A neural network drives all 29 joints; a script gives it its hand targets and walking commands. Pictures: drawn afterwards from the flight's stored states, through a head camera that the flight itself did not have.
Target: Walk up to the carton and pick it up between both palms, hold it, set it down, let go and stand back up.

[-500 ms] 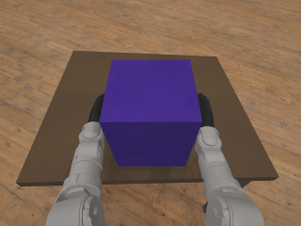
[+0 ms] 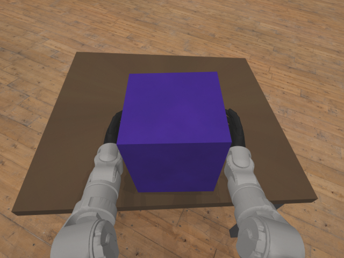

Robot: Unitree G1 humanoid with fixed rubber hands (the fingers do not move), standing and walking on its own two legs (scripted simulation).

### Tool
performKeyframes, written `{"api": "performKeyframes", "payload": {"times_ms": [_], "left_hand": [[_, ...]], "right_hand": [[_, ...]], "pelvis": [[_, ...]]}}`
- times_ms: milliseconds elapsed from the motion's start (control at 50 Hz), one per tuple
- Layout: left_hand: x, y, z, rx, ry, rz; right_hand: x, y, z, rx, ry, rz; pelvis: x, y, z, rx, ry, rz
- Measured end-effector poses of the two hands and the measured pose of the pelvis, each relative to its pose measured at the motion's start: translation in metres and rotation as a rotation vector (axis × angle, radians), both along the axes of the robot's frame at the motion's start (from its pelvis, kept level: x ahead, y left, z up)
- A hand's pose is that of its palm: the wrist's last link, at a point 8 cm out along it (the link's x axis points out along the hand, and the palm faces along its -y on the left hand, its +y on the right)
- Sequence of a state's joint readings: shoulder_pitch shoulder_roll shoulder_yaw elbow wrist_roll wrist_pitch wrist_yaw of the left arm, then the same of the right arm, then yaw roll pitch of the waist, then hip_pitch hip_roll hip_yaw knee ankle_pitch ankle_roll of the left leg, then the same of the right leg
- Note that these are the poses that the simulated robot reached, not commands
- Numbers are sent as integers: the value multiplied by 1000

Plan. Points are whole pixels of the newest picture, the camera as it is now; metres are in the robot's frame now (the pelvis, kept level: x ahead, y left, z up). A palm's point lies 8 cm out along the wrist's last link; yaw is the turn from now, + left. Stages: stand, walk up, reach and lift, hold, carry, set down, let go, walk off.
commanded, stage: set down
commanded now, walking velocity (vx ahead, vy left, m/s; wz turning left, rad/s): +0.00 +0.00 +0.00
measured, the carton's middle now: (174, 136) +0.42 +0.03 +0.04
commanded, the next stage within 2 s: none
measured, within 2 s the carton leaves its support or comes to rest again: rests again in 1.28 s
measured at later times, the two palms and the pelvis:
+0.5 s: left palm (103, 143) +0.39 +0.21 +0.02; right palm (220, 139) +0.42 -0.09 +0.05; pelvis +0.00 +0.01 +0.00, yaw +1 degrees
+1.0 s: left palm (119, 144) +0.40 +0.17 +0.01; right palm (230, 148) +0.42 -0.13 +0.01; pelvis +0.00 -0.01 +0.00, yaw +1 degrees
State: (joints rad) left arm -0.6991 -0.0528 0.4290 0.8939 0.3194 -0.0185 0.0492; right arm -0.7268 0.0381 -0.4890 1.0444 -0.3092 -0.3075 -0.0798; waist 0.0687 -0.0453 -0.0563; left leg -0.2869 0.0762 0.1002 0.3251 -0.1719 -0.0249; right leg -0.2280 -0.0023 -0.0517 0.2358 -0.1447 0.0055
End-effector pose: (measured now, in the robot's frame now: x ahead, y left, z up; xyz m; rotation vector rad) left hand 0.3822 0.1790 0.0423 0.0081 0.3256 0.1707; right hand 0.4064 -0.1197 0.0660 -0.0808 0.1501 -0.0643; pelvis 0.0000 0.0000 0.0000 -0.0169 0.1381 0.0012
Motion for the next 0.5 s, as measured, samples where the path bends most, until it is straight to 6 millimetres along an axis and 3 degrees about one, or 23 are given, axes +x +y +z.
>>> {"api": "performKeyframes", "payload": {"times_ms": [120, 220, 400, 500], "left_hand": [[2, -6, 6, -7, 1, 2], [1, 2, 7, -10, 7, 14], [0, 27, -10, -21, 25, 38], [5, 30, -18, -18, 14, 36]], "right_hand": [[0, -6, 2, 14, 5, -5], [3, 2, 1, 26, 16, 3], [10, 27, -10, 10, 46, 25], [15, 31, -14, -13, 46, 29]], "pelvis": [[-6, -3, 0, 9, 11, -1], [-10, -3, 0, 17, 15, -1], [-7, 6, -1, 17, 50, 6], [1, 10, -2, 8, 78, 8]]}}
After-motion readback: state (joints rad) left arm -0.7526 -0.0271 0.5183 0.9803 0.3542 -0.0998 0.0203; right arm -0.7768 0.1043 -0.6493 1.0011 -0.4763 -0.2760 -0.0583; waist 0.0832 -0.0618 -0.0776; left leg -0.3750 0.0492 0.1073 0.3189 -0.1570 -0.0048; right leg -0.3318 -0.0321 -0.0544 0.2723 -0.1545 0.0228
